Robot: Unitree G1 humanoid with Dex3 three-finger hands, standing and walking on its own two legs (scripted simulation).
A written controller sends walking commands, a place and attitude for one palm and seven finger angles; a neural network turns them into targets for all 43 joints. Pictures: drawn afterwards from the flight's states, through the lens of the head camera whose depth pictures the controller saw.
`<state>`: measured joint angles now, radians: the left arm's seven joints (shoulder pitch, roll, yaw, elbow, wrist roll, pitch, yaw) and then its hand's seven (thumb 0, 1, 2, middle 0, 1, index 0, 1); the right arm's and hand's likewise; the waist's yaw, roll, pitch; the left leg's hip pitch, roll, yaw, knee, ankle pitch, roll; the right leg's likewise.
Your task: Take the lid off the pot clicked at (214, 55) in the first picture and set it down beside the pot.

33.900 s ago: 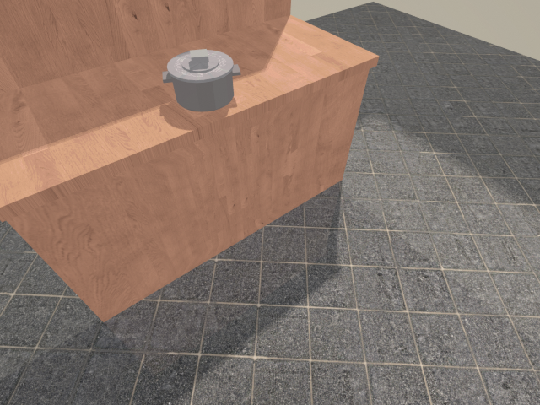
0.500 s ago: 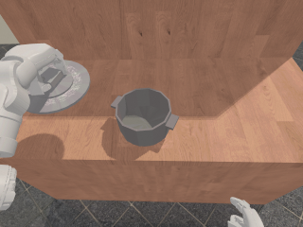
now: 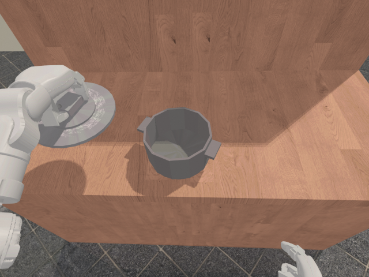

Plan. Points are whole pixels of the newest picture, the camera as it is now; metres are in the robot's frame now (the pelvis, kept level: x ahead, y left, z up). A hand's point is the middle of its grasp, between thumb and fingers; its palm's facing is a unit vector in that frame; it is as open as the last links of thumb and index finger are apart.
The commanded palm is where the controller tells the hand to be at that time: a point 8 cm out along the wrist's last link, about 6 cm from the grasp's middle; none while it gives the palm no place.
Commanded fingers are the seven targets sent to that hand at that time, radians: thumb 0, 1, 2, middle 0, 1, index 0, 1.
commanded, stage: lower the lid onto the table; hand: left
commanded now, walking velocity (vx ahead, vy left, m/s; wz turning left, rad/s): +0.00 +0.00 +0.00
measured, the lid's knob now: (67, 103) +0.43 +0.28 +0.14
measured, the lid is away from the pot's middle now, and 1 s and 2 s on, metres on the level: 0.24 0.23 0.24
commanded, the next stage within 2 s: none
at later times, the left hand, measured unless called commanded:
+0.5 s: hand (71, 116) +0.41 +0.27 +0.13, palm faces -0.30 +0.00 -0.96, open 8.5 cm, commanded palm +0.39 +0.27 +0.20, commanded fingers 0.00 0.32 1.38 -0.87 -0.69 -0.91 -0.71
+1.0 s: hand (74, 128) +0.40 +0.27 +0.10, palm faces -0.35 -0.03 -0.94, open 8.5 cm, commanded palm +0.40 +0.27 +0.16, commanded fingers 0.00 0.32 1.38 -0.87 -0.69 -0.91 -0.71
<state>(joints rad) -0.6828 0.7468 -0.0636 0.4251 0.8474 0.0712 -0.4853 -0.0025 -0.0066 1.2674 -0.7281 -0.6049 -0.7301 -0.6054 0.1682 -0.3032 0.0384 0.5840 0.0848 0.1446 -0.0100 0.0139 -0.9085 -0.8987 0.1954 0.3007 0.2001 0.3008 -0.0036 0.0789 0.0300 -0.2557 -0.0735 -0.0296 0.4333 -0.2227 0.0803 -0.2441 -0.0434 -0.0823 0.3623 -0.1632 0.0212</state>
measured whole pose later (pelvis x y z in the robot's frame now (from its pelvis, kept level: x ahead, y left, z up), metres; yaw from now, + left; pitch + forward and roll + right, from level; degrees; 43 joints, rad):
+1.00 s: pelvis +0.01 +0.00 +0.00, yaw -1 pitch +4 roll -2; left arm -0.58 0.69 -0.04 0.56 0.86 -0.06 -0.36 0.00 0.00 1.26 -0.73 -0.61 -0.73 -0.61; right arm 0.18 -0.30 0.03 0.62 0.08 0.16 -0.03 0.01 -0.91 -0.90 0.20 0.30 0.20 0.30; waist -0.02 0.08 0.02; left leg -0.28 -0.06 -0.02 0.45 -0.24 0.08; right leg -0.26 -0.03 -0.07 0.36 -0.17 0.02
